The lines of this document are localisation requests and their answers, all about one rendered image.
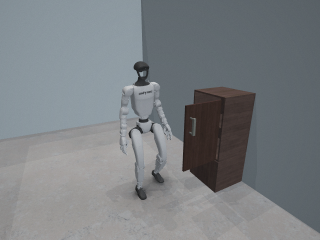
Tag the right robot forearm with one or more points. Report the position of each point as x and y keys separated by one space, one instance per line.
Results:
x=123 y=123

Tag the right robot hand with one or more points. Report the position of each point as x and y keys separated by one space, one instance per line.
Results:
x=123 y=142

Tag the robot right thigh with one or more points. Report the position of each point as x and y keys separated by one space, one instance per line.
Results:
x=137 y=145

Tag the left robot shin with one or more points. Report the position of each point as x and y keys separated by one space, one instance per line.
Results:
x=159 y=166

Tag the left robot hand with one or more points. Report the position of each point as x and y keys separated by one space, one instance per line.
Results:
x=167 y=131

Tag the handle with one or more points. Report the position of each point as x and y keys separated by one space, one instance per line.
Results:
x=193 y=131

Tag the left robot forearm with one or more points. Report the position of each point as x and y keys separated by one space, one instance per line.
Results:
x=161 y=115

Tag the cupboard door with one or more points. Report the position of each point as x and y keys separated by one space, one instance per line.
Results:
x=201 y=148

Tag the right robot upper arm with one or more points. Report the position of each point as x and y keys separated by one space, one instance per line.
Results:
x=127 y=91

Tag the left robot upper arm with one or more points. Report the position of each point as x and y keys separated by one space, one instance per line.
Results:
x=156 y=101

